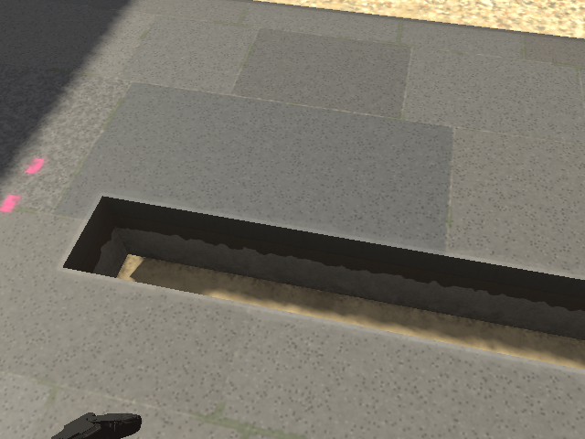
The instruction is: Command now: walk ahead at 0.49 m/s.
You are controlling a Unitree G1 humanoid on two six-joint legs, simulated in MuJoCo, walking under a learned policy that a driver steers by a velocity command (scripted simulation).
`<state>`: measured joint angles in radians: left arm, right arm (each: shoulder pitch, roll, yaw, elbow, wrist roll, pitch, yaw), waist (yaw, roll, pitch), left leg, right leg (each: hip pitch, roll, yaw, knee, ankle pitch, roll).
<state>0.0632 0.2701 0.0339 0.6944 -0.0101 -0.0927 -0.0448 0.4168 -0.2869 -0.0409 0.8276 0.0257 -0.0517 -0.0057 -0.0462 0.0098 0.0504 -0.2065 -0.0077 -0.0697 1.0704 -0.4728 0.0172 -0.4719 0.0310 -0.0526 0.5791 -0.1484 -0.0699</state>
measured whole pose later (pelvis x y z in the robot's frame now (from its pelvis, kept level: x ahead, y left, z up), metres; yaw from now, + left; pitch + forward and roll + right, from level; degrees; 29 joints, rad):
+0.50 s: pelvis +0.28 +0.04 +0.00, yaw -1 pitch +2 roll -1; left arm 0.39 0.30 0.05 0.88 -0.02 -0.02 0.00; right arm 0.09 -0.26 -0.03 0.70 0.00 -0.09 0.04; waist 0.06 -0.01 0.04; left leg -0.48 0.01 0.03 0.58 -0.12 0.05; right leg -0.11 0.01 0.01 0.75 -0.47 -0.03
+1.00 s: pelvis +0.54 +0.01 +0.00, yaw -6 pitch +1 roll +1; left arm 0.21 0.28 0.07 0.74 -0.02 -0.06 -0.04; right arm 0.31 -0.29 -0.07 0.86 -0.02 -0.04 -0.02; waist -0.01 0.00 0.00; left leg -0.13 0.01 0.07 0.79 -0.48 0.02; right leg -0.41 0.02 -0.03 0.69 -0.34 -0.07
